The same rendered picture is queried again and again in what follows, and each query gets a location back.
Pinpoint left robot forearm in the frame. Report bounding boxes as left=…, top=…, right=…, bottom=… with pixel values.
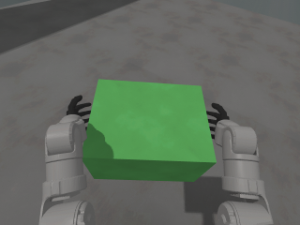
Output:
left=38, top=114, right=87, bottom=225

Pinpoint left robot hand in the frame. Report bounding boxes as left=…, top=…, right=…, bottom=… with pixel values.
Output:
left=67, top=95, right=92, bottom=130

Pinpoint right robot forearm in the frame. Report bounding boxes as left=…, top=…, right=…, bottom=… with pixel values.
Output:
left=214, top=119, right=274, bottom=225

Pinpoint left robot upper arm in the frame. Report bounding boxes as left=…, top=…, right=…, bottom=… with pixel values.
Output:
left=39, top=200, right=97, bottom=225

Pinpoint right robot upper arm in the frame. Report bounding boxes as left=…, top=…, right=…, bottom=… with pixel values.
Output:
left=217, top=201, right=273, bottom=225

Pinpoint carton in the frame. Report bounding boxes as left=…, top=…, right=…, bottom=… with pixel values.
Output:
left=82, top=79, right=217, bottom=182

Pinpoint right robot hand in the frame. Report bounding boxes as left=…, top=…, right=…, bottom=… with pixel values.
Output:
left=206, top=103, right=230, bottom=139

